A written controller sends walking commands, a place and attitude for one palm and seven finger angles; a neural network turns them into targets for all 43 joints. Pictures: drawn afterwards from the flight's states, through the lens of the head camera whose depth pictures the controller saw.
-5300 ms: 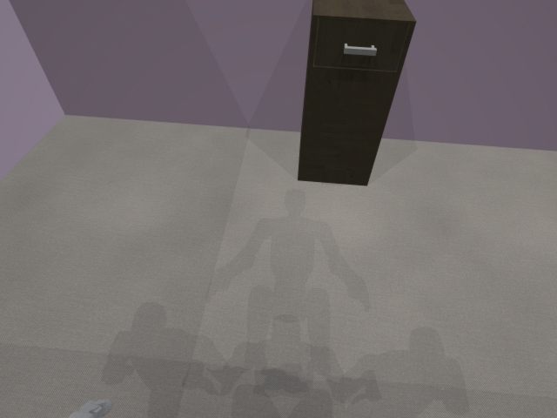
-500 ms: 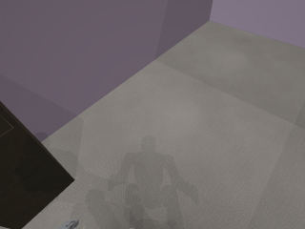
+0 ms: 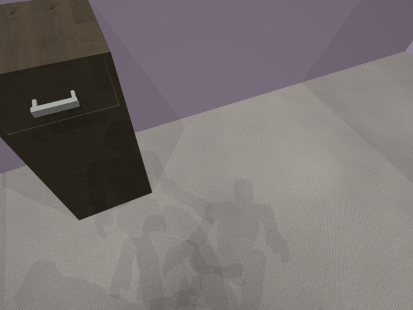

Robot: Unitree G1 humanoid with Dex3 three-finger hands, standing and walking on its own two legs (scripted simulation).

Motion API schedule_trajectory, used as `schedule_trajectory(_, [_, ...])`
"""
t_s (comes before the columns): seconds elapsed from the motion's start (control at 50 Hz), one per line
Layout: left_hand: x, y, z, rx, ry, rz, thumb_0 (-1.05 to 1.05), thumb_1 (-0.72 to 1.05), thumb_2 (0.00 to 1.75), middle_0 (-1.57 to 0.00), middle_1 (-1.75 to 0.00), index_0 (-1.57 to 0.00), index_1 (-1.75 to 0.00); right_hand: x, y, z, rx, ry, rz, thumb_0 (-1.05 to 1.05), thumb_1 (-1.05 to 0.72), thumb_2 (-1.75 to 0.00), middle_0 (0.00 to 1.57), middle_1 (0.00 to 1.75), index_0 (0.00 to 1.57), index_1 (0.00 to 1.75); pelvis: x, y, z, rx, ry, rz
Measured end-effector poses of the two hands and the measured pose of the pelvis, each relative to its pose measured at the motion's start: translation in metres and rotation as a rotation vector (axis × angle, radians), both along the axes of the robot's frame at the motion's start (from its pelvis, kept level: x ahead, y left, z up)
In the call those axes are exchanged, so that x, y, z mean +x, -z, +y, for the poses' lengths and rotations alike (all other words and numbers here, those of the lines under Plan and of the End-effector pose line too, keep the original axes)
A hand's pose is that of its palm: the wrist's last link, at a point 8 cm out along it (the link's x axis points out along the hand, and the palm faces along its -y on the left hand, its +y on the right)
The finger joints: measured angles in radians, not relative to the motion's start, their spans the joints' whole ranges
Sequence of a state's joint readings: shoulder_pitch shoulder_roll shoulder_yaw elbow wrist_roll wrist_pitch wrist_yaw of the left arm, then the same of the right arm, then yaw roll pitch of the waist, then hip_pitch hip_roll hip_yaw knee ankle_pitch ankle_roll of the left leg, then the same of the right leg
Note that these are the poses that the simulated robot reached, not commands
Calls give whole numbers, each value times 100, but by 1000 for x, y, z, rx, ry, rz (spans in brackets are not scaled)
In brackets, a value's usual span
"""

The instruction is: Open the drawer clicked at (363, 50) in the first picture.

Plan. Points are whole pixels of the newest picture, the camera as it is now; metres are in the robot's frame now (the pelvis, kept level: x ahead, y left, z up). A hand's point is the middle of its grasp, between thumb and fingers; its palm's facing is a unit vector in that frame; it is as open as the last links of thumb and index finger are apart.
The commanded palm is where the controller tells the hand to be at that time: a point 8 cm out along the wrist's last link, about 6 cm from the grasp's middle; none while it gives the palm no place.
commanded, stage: turn to face it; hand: left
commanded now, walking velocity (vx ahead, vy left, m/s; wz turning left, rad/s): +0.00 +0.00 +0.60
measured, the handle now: (55, 102) +0.61 +0.50 -0.03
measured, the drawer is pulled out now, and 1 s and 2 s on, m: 0.00 0.00 0.00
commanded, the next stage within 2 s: take the last steps up to it in 0.70 s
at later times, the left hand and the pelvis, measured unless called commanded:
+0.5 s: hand out of the picture +0.06 +0.19 -0.12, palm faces +0.26 -0.91 -0.31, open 7.4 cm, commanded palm none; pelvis -0.02 -0.04 +0.01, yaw +17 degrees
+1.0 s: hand out of the picture -0.15 +0.16 -0.17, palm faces +0.48 -0.85 -0.21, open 7.4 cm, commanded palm none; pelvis -0.04 -0.01 +0.01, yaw +25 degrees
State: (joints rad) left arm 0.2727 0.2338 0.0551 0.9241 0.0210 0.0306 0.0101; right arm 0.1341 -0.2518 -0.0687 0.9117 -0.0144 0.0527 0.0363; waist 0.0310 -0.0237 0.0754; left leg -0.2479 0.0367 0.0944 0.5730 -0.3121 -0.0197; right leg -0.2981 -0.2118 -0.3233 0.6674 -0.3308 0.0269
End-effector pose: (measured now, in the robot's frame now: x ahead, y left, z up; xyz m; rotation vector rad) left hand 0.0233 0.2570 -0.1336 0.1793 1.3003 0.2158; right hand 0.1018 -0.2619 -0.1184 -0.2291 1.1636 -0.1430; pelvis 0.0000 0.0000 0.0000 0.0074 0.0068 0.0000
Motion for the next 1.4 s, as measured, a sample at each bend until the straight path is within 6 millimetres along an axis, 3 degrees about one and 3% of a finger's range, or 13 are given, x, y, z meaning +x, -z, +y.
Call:
schedule_trajectory(0.08, [-15,4,23,12,-53,38,0,91,90,-21,-30,-20,-30,12,-11,20,-15,-52,-43,0,-91,-90,20,30,20,30,-3,-3,8,-3,-34,-10])
schedule_trajectory(0.22, [1,-16,32,22,-96,-75,0,91,90,-20,-30,-20,-30,6,-16,31,-12,-104,-2,0,-91,-90,20,30,21,30,-8,-14,11,-19,-116,-11])
schedule_trajectory(0.38, [26,-33,8,65,-110,-185,0,91,90,-20,-30,-20,-30,-8,7,11,29,-130,63,0,-91,-90,20,30,21,30,-12,-10,-13,5,-204,-4])
schedule_trajectory(0.46, [23,-41,-14,98,-122,-236,0,91,90,-20,-30,-20,-30,-10,26,-8,53,-145,95,0,-91,-90,20,30,21,30,-14,-3,-31,5,-257,-14])
schedule_trajectory(0.58, [-16,-52,-41,99,-206,-209,0,91,90,-21,-30,-20,-30,-3,22,-19,65,-208,131,1,-91,-90,20,30,20,30,-16,-15,-44,40,-329,-28])
schedule_trajectory(0.72, [-75,-40,-61,57,-316,-117,0,91,90,-21,-30,-20,-30,9,13,-14,42,-288,153,0,-91,-90,19,30,20,30,-21,-19,-48,44,-388,-26])
schedule_trajectory(0.8, [-117,-28,-67,22,-382,-46,0,91,90,-21,-30,-20,-30,22,8,4,21,-347,138,1,-91,-90,19,30,20,30,-28,-17,-42,35,-415,-23])
schedule_trajectory(0.92, [-184,0,-61,-41,-482,55,0,91,90,-21,-30,-20,-30,41,0,51,-3,-447,30,0,-91,-90,19,30,20,30,-42,-5,-20,-7,-449,-24])
schedule_trajectory(1.0, [-203,5,-54,-76,-488,118,0,91,90,-20,-30,-20,-30,31,-10,73,5,-460,-4,0,-91,-90,20,30,20,30,-42,-10,-8,-4,-441,-40])
schedule_trajectory(1.1, [-186,-3,-43,-99,-475,88,0,91,90,-20,-30,-19,-30,4,-13,74,-2,-416,56,0,-93,-90,20,30,21,30,-32,-20,5,-12,-454,-46])
schedule_trajectory(1.22, [-136,-6,-30,-92,-445,45,0,91,90,-20,-30,-19,-30,-33,-4,59,-4,-338,197,0,-92,-90,20,30,21,30,-8,-21,11,5,-444,-36])
schedule_trajectory(1.3, [-84,-8,-22,-80,-399,15,0,91,90,-20,-30,-19,-30,-53,2,46,1,-277,301,0,-92,-90,20,30,21,30,17,-18,9,14,-435,-27])
schedule_trajectory(1.4, [5,-9,-15,-46,-319,-58,0,91,90,-20,-30,-19,-30,-60,12,27,14,-209,433,0,-91,-90,20,30,21,30,60,-8,0,20,-423,-12])
